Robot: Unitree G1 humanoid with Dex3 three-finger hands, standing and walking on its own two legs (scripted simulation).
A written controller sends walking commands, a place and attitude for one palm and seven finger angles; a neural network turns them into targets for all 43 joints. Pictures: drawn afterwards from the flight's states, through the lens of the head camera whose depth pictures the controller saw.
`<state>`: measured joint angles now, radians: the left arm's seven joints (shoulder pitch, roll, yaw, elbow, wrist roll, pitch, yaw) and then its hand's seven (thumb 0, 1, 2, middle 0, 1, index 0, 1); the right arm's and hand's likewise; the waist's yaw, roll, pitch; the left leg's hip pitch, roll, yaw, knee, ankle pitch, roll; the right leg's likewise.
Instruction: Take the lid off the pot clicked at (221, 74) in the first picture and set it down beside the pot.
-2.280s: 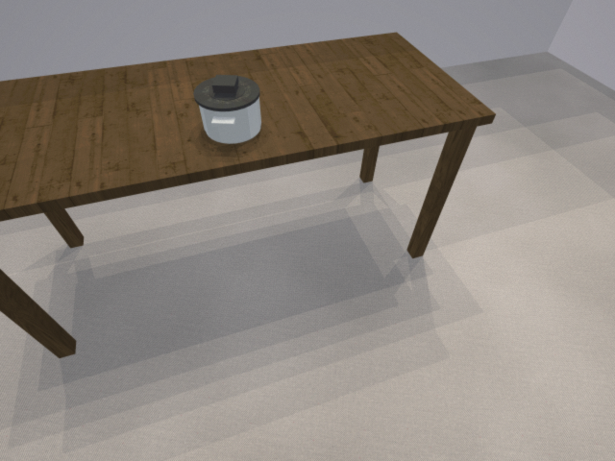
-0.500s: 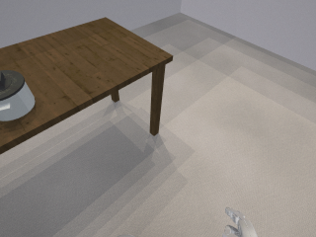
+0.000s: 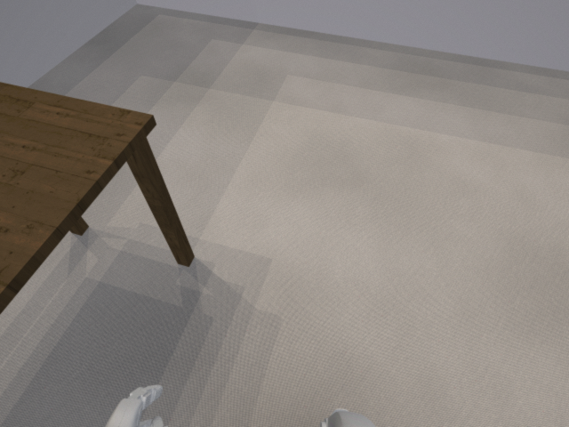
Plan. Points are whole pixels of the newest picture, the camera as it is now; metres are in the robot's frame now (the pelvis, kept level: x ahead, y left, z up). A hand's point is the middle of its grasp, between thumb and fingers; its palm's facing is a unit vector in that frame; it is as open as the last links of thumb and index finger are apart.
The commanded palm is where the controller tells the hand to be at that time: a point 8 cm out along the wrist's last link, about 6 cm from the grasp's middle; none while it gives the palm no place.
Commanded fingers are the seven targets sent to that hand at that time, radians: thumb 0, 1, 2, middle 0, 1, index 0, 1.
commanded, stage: walk to a spot facing it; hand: left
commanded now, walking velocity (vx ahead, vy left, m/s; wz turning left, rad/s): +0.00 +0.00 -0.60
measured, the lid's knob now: out of the picture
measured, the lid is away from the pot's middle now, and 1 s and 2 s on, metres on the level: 0.00 0.00 0.00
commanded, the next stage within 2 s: turn to face it in 1.68 s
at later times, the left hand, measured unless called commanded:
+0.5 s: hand out of the picture +0.14 +0.21 -0.17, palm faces -0.18 -0.96 -0.23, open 7.4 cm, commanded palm none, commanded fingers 0.00 0.90 0.90 -0.20 -0.30 -0.20 -0.30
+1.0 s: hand (221, 374) +0.22 +0.11 -0.15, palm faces -0.53 -0.80 -0.29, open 7.4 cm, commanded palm none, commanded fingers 0.00 0.90 0.90 -0.20 -0.30 -0.20 -0.30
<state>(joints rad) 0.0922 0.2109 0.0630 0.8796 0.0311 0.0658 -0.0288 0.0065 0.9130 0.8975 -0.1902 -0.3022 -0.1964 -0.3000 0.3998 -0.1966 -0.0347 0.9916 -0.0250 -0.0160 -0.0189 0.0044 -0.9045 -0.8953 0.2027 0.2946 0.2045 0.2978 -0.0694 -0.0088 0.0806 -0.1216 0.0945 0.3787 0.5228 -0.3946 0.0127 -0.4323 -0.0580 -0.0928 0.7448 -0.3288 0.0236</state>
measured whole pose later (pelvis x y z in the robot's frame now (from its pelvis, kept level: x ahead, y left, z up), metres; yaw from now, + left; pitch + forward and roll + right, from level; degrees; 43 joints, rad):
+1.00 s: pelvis +0.02 -0.01 -0.01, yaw -34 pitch +1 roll +0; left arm 0.17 0.22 0.07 0.88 0.02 0.03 -0.01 0.01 0.91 0.90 -0.19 -0.30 -0.20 -0.30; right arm 0.26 -0.26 -0.07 0.94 -0.01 0.05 -0.02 0.00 -0.90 -0.90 0.20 0.29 0.21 0.30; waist -0.02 0.06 0.09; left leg -0.37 0.16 0.14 0.93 -0.52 -0.07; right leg -0.31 -0.01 -0.07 0.64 -0.33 -0.03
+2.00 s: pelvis +0.06 -0.10 +0.00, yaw -62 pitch +0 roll +1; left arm 0.10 0.17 0.03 0.92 0.03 0.00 0.02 0.00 0.91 0.90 -0.19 -0.30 -0.20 -0.30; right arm 0.28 -0.21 -0.05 1.03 0.00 0.05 -0.02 0.01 -0.91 -0.90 0.20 0.29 0.20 0.30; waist -0.06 0.04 0.08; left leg -0.41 0.09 0.05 1.06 -0.47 -0.06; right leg -0.25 -0.02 -0.15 0.54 -0.29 -0.06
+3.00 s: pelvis +0.02 -0.14 +0.01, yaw -26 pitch -1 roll +3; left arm 0.24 0.18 0.03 0.88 0.02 0.01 0.02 0.01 0.91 0.90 -0.20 -0.30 -0.20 -0.30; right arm 0.17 -0.29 -0.10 0.92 -0.02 0.08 0.03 0.01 -0.91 -0.90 0.20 0.29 0.20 0.30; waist -0.01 0.01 0.07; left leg -0.53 0.02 0.01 1.12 -0.39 -0.09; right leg -0.19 -0.11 -0.15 0.49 -0.28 0.00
